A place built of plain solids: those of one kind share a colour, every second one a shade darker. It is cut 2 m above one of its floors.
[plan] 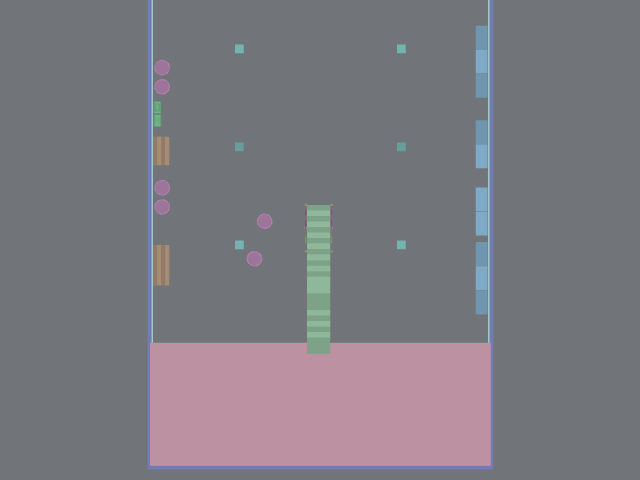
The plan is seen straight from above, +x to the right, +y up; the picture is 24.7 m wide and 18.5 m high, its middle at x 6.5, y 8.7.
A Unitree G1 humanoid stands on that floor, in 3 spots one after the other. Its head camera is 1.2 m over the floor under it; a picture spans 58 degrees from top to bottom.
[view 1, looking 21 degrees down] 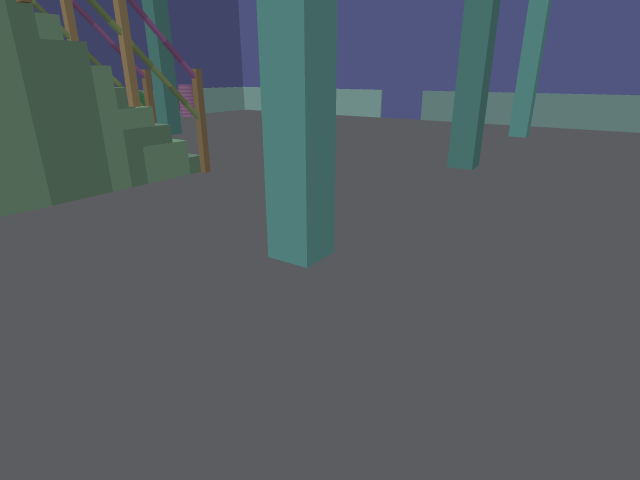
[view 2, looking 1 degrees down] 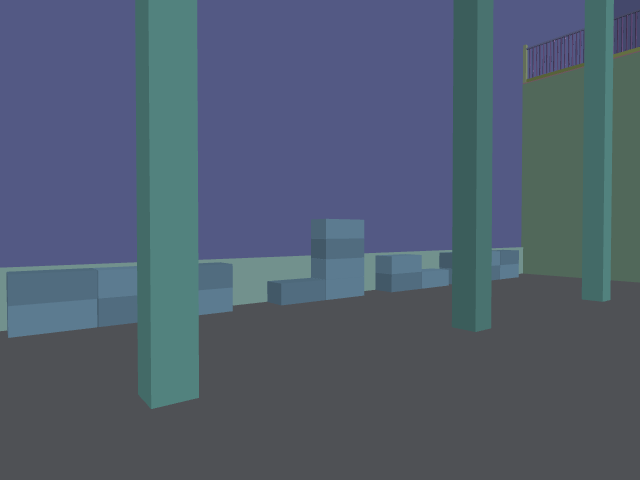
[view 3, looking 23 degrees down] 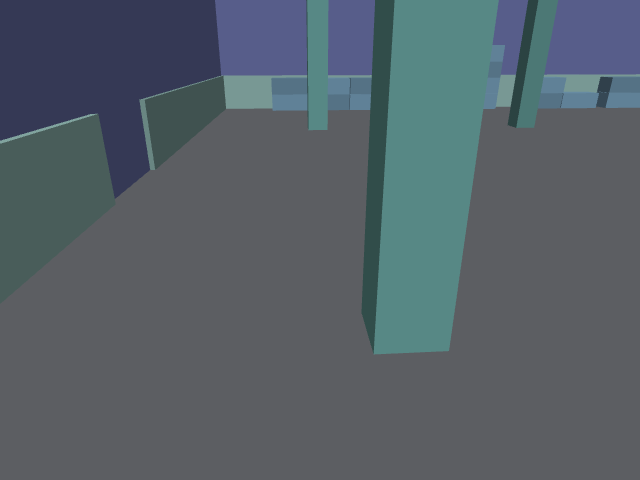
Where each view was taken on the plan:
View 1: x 11.34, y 6.23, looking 124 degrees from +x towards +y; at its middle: post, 2.93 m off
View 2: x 6.45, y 17.08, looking -37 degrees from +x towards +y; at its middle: bales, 7.80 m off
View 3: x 1.70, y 16.58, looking -4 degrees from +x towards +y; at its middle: ground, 3.07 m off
